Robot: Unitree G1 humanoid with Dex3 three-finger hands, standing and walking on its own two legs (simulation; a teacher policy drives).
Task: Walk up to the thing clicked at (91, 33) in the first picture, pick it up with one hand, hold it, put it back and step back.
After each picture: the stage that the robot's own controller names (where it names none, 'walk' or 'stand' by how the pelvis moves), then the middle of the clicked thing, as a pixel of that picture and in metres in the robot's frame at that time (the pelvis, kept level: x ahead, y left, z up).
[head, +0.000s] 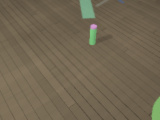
stand; (92, 35) +1.43 -0.16 -0.65
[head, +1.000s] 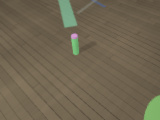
walk; (75, 44) +1.31 +0.14 -0.64
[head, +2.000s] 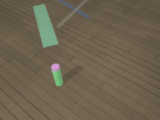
walk; (57, 75) +0.84 +0.26 -0.65
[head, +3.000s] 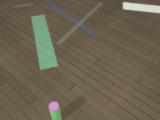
stand; (55, 113) +0.50 +0.20 -0.63
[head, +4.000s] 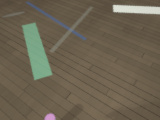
stand; out of the picture +0.44 +0.22 -0.66
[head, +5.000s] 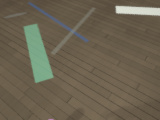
stand; out of the picture +0.40 +0.22 -0.66
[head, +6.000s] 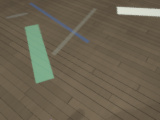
stand; out of the picture +0.40 +0.22 -0.66
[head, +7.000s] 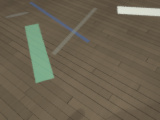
stand; out of the picture +0.40 +0.22 -0.66
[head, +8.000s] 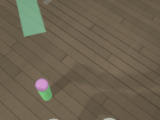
go down; (44, 90) +0.44 +0.20 -0.51
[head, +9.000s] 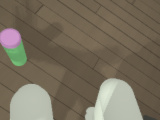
go down; (15, 50) +0.49 +0.25 -0.26
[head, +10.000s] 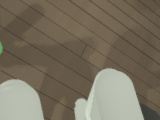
close in; out of the picture +0.48 +0.27 -0.21
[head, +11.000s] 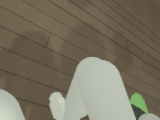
close; out of the picture +0.46 +0.31 -0.16
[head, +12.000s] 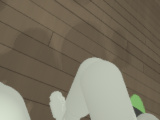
lift; out of the picture +0.43 +0.29 -0.16
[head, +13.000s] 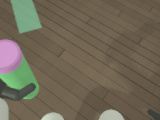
lift; (19, 76) +0.34 +0.19 +0.04
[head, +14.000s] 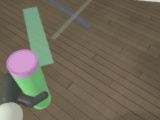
hold; (33, 84) +0.32 +0.16 +0.06
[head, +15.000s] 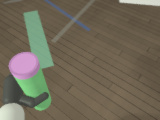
hold; (34, 86) +0.32 +0.16 +0.05
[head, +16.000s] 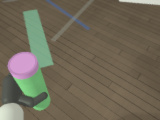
crouch; (33, 86) +0.32 +0.17 +0.04
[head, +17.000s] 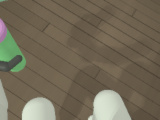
crouch; (5, 49) +0.44 +0.21 -0.03
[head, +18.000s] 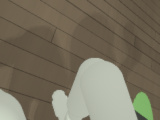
lower; out of the picture +0.44 +0.31 -0.17
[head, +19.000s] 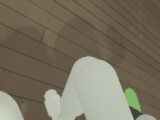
lower; out of the picture +0.45 +0.32 -0.17
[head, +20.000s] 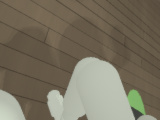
lower; out of the picture +0.44 +0.32 -0.16
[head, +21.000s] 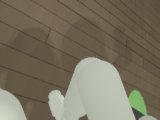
lower; out of the picture +0.44 +0.31 -0.16
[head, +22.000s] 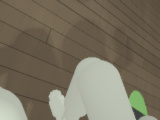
loosen; out of the picture +0.44 +0.31 -0.16
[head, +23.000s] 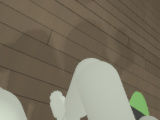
withdraw; out of the picture +0.44 +0.31 -0.17
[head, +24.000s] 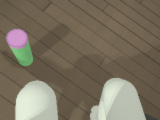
walk; (22, 50) +0.48 +0.25 -0.25
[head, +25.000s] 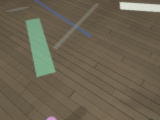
stand; out of the picture +0.40 +0.19 -0.59
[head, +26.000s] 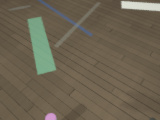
stand; out of the picture +0.42 +0.20 -0.60
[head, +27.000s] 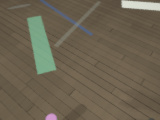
stand; out of the picture +0.41 +0.20 -0.60
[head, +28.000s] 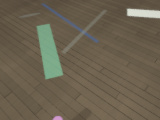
stand; out of the picture +0.44 +0.19 -0.66
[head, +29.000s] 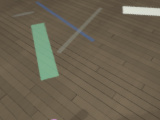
stand; out of the picture +0.40 +0.21 -0.66
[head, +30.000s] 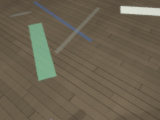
walk; out of the picture +0.40 +0.22 -0.66
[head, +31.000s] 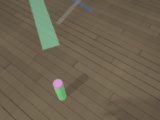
walk; (60, 90) +0.58 +0.20 -0.64
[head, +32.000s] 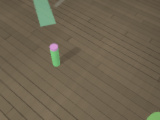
walk; (55, 55) +0.93 +0.20 -0.64
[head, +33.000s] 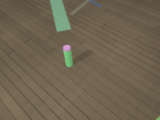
stand; (68, 56) +1.04 +0.19 -0.64
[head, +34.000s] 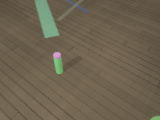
stand; (58, 63) +1.00 +0.19 -0.66
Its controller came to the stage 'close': yes
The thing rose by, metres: 0.68
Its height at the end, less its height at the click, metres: +0.00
